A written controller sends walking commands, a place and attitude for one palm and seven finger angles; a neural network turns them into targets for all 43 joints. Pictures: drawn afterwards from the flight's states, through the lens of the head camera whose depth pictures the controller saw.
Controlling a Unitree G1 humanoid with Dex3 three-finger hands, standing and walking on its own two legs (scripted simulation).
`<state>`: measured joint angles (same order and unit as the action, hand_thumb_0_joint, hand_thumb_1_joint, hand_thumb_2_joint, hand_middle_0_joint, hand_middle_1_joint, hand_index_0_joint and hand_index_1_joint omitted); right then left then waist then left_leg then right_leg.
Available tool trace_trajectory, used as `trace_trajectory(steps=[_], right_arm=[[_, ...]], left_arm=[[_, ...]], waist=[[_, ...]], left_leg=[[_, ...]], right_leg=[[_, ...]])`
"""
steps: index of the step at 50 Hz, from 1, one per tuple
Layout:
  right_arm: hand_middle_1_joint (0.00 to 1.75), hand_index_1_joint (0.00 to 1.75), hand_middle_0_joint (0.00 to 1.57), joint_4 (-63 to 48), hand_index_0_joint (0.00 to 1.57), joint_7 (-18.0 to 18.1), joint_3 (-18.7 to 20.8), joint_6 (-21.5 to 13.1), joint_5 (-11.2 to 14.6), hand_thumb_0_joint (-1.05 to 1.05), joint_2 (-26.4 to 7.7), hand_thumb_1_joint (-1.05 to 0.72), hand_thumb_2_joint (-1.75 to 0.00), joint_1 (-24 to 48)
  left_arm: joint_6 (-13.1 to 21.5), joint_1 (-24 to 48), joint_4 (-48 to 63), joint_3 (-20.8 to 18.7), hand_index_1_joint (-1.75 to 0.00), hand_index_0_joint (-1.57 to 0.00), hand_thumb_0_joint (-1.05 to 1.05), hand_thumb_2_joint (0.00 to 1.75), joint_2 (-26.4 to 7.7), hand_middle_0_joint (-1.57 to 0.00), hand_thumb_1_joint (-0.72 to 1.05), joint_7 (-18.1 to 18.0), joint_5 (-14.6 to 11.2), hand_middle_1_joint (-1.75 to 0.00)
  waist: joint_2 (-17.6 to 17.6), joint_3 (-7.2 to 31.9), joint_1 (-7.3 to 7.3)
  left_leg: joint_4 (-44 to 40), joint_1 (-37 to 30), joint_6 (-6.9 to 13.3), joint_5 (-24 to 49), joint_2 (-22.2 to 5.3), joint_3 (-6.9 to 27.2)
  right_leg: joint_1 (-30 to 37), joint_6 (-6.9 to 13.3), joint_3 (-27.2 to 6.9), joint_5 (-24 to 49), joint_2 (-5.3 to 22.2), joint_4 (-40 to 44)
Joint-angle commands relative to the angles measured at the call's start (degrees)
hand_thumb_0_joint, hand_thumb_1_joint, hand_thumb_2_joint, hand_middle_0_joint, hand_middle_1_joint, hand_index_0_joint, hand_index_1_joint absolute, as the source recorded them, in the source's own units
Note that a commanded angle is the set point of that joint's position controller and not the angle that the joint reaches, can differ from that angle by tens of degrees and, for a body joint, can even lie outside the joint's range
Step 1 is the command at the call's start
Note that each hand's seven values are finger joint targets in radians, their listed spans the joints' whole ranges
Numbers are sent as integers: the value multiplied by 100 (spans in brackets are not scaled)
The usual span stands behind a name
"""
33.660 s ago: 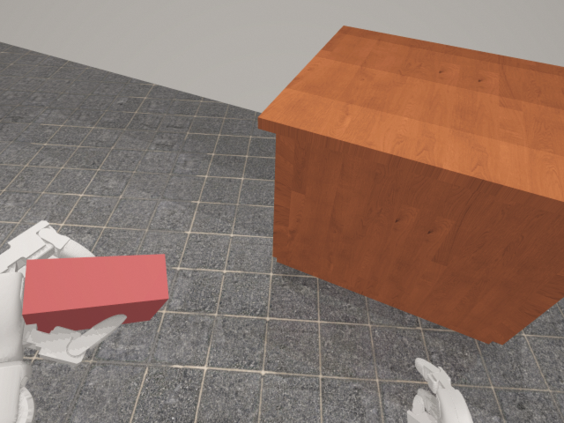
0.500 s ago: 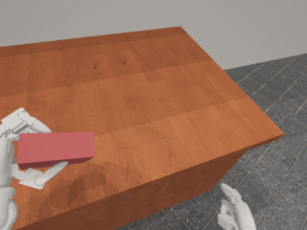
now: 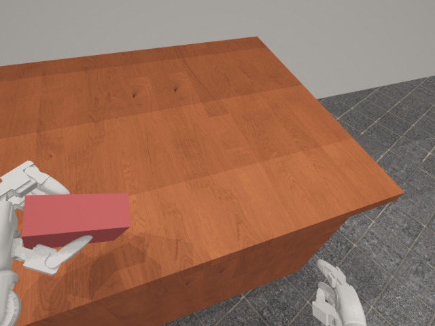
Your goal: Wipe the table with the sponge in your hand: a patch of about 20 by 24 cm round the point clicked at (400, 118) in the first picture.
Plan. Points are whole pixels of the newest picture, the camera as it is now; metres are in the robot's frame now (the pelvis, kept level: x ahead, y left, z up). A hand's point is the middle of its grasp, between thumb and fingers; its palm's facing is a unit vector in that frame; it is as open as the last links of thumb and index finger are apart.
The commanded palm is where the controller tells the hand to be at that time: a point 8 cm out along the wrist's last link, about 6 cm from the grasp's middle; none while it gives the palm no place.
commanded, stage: come to a stop and stand still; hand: left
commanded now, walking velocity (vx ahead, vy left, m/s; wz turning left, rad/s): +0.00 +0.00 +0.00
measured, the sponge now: (92, 220) +0.23 +0.22 +0.11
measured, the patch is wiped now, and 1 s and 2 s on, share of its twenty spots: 0.00 0.00 0.00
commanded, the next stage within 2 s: look again from close up in 0.94 s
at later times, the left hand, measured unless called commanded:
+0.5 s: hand (35, 223) +0.21 +0.27 +0.14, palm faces +0.41 -0.83 -0.39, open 9.4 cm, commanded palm +0.15 +0.28 +0.17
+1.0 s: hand (44, 214) +0.22 +0.26 +0.16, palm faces +0.37 -0.85 -0.38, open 9.4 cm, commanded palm +0.16 +0.29 +0.17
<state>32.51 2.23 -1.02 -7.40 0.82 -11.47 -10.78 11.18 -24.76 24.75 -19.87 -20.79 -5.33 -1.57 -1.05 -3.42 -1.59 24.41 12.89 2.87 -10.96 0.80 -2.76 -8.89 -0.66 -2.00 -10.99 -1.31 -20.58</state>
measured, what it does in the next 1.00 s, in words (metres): stands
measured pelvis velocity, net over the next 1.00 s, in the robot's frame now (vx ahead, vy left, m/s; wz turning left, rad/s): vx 0.00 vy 0.01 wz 0.01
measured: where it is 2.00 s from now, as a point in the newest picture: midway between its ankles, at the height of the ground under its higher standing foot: outside the picture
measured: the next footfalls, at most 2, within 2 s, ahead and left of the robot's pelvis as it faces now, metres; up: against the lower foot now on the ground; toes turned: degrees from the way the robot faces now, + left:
none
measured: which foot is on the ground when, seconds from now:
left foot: down 0.00-1.00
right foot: down 0.00-1.00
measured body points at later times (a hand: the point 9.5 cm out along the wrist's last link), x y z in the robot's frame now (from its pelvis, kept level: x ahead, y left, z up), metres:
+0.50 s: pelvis -0.01 +0.00 +0.00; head +0.02 +0.03 +0.44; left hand +0.18 +0.31 +0.17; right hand +0.17 -0.22 -0.07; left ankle +0.02 +0.08 -0.74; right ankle +0.00 -0.13 -0.74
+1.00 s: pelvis +0.00 +0.01 +0.00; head +0.03 +0.03 +0.45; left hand +0.19 +0.30 +0.18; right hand +0.19 -0.21 -0.07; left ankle +0.02 +0.08 -0.74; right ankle +0.00 -0.13 -0.74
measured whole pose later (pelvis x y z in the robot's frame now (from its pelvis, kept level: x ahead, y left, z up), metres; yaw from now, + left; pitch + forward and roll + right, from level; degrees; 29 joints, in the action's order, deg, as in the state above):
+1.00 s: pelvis +0.00 +0.01 +0.00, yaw +0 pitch -1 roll -1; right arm 33.0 1.7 -1.4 -8.5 0.6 -11.1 -11.4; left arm 12.6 -24.7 28.2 -20.4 -21.3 -5.4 -1.8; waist -2.0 -4.3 -2.1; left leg 24.9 13.2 3.3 -11.3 1.4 -2.6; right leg -9.2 -1.2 -1.8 -11.6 -0.7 -21.4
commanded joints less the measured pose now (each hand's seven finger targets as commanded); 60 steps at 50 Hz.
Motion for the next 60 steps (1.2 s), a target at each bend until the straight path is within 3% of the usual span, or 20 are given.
trace_trajectory(steps=[1,2,3,4,5,7,9,11,13,16,17,23,28,31,37,38,42,44,56,60], right_arm=[[30,30,20,-921,20,96,300,-293,26,0,-721,-90,-90,466],[30,30,20,-895,20,98,278,-299,43,0,-707,-90,-90,581],[30,30,20,-747,20,-32,223,-484,-359,0,-751,-90,-90,-115],[30,30,20,-415,20,-37,74,-469,-165,0,-224,-90,-90,375],[30,30,20,-726,20,-35,390,-535,-81,0,-634,-90,-90,328],[30,30,20,-773,20,-162,444,-601,61,0,-699,-90,-90,336],[30,30,20,-828,20,-278,438,-572,20,0,-781,-90,-90,286],[30,30,20,-881,20,-306,389,-573,35,0,-755,-90,-90,340],[30,30,20,-916,20,-247,348,-549,64,0,-751,-90,-90,422],[30,30,20,-922,20,-63,348,-508,57,0,-730,-90,-90,402],[30,30,20,-896,20,-7,326,-484,49,0,-752,-90,-90,504],[30,30,20,-790,20,78,257,-633,18,0,-694,-90,-90,456],[30,30,20,-726,20,-16,270,-682,4,0,-716,-90,-90,375],[30,30,20,-744,20,-24,326,-597,10,0,-747,-90,-90,333],[30,30,20,-846,20,39,265,-403,22,0,-694,-90,-90,500],[30,30,20,-854,20,42,242,-372,-6,0,-679,-90,-90,439],[30,30,20,-915,20,52,241,-439,24,0,-676,-90,-90,563],[30,30,20,-935,20,44,277,-448,4,0,-704,-90,-90,436],[30,30,20,-870,20,70,308,-298,33,0,-716,-90,-90,379],[30,30,20,-901,20,75,305,-316,29,0,-728,-90,-90,454]], left_arm=[[414,539,1631,-575,-160,-120,0,130,-961,-120,10,-141,-92,-160],[395,530,1662,-771,-160,-120,0,130,-1146,-120,10,-190,-50,-160],[1010,6335,3023,-3855,-160,-120,0,130,-5500,-120,10,-148,816,-160],[755,2847,-479,-1589,-160,-120,0,130,-1879,-120,10,91,198,-160],[719,1288,40,-1233,-160,-120,0,130,-1473,-120,10,59,-39,-160],[676,720,447,-421,-160,-120,0,130,-534,-120,10,119,-212,-160],[708,321,1193,-387,-160,-120,0,130,-744,-120,10,89,-183,-160],[681,86,1341,-334,-160,-120,0,130,-787,-120,10,47,-163,-160],[633,8,1306,-542,-160,-120,0,130,-944,-120,10,-37,-148,-160],[651,278,1074,-1027,-160,-120,0,130,-1294,-120,10,-91,-207,-160],[670,556,1248,-1317,-160,-120,0,130,-1598,-120,10,-139,-198,-160],[792,1219,1476,-686,-160,-120,0,130,-1062,-120,10,-90,-154,-160],[680,725,1339,-287,-160,-120,0,130,-678,-120,10,-112,-73,-160],[606,510,1189,-448,-160,-120,0,130,-793,-120,10,-129,-54,-160],[548,575,1242,-922,-160,-120,0,130,-1178,-120,10,-144,-82,-160],[562,539,1174,-707,-160,-120,0,130,-947,-120,10,-94,-134,-160],[556,634,1731,-791,-160,-120,0,130,-1124,-120,10,-126,-101,-160],[569,551,1834,-585,-160,-120,0,130,-953,-120,10,-95,-121,-160],[401,416,1310,-623,-160,-120,0,130,-912,-120,10,-127,-96,-160],[433,476,1630,-626,-160,-120,0,130,-972,-120,10,-122,-97,-160]], waist=[[487,993,34],[547,995,20],[-175,204,-57],[-57,1332,36],[360,1166,-160],[1409,1740,-35],[1262,1547,-90],[523,1201,-99],[111,961,-67],[-401,675,-13],[-260,659,-4],[942,911,22],[622,1004,-1],[296,856,14],[395,814,26],[414,855,35],[665,1154,10],[705,1208,31],[314,898,40],[600,1029,40]], left_leg=[[-426,-448,-172,498,-587,619],[-437,-494,-189,340,-583,553],[414,331,-19,963,-718,472],[47,-575,-67,1256,-319,559],[93,-687,-179,1239,-426,435],[-122,-1027,-124,1283,-506,436],[-244,-573,-58,1175,-742,642],[-417,19,-55,413,-742,696],[-586,275,-60,-276,-736,759],[-458,237,-88,-651,-568,715],[-488,155,-110,-652,-559,742],[-516,-197,-84,-379,-569,733],[-435,-355,-138,203,-602,668],[-413,-268,-184,311,-602,674],[-534,-186,-234,210,-562,624],[-570,-183,-205,229,-566,642],[-470,-497,-222,578,-587,586],[-455,-546,-228,827,-611,645],[-505,-340,-213,386,-657,610],[-508,-424,-217,531,-636,622]], right_leg=[[176,193,-264,947,459,185],[75,184,-281,822,435,202],[-1017,119,-445,907,581,403],[-641,416,-527,825,612,-13],[-234,357,-821,1288,523,204],[-31,320,-538,928,472,-363],[57,222,-333,613,414,-493],[192,168,-289,376,376,-429],[104,124,-133,123,340,-367],[-246,141,-388,-116,412,45],[-339,151,-379,-187,400,62],[-96,203,-296,192,406,-49],[12,169,-213,558,391,-19],[-30,178,-309,657,405,50],[7,164,-233,620,359,121],[60,149,-148,621,340,126],[183,155,-157,867,356,7],[256,161,-91,972,348,-35],[182,152,-175,827,427,154],[240,165,-153,885,416,96]])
